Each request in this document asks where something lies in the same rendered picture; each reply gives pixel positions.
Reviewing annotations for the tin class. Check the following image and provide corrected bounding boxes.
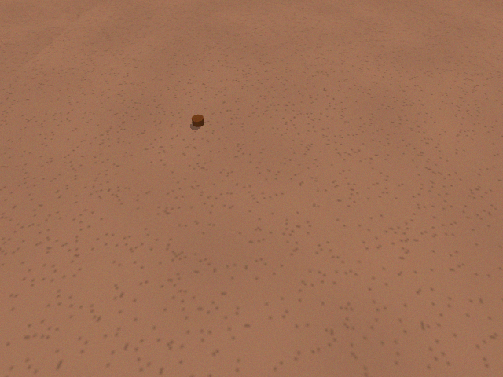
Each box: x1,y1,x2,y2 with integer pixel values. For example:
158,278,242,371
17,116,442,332
192,115,204,127

